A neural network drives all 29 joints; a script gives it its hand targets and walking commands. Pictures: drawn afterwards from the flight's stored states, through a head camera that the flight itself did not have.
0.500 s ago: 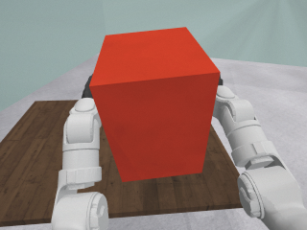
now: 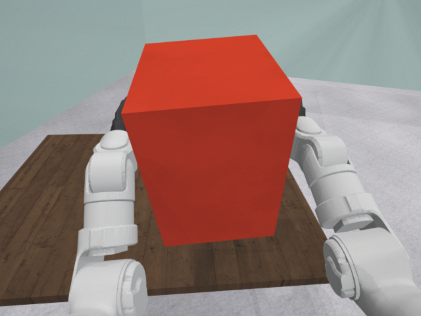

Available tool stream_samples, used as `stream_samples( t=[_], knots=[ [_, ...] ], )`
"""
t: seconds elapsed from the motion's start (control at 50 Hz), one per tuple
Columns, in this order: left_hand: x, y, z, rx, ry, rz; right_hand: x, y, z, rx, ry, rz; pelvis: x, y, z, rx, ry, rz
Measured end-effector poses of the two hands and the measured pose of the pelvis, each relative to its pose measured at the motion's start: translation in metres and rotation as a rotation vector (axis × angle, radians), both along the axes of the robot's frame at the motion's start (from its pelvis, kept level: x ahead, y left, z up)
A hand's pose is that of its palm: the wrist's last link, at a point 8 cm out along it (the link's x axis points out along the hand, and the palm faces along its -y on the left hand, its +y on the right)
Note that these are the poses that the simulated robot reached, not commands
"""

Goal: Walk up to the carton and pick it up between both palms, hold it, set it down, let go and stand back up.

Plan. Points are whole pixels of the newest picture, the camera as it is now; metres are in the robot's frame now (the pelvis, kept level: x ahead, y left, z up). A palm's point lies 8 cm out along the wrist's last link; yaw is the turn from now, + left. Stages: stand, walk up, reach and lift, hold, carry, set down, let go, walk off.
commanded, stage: hold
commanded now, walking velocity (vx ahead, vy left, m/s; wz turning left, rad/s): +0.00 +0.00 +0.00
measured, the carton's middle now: (210, 140) +0.39 +0.01 +0.21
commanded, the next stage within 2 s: none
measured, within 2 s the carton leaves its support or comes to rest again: neither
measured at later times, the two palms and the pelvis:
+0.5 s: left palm (120, 139) +0.35 +0.17 +0.24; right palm (291, 125) +0.37 -0.14 +0.26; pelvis +0.00 +0.00 +0.00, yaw +0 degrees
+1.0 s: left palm (125, 142) +0.35 +0.16 +0.23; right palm (295, 129) +0.37 -0.14 +0.25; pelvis +0.00 +0.00 +0.00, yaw +0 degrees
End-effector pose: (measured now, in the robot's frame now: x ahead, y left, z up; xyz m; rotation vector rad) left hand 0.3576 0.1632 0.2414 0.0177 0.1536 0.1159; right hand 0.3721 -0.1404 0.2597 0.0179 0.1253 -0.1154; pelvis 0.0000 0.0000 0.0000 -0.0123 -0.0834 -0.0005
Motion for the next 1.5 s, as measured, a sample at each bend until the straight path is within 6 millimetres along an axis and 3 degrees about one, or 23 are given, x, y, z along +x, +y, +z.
stream_samples(
  t=[0.3,0.68,1.04,1.5],
  knots=[
    [-0.002,0.000,-0.006,-0.013,0.015,-0.006,-0.004,0.000,-0.007,-0.019,0.016,-0.003,0.002,0.002,0.000,0.000,-0.020,-0.003],
    [0.002,0.005,0.005,-0.001,0.002,0.007,0.003,0.006,0.006,0.000,0.006,0.003,0.001,0.004,0.000,0.000,0.009,-0.006],
    [-0.004,-0.004,-0.008,-0.014,0.012,-0.006,-0.007,-0.004,-0.009,-0.009,0.017,-0.006,0.003,0.001,0.000,0.000,-0.022,-0.004],
    [0.002,0.004,0.002,-0.009,0.000,-0.004,0.001,0.005,0.009,-0.017,0.007,-0.003,0.002,0.002,0.000,-0.002,0.003,-0.001]
  ],
)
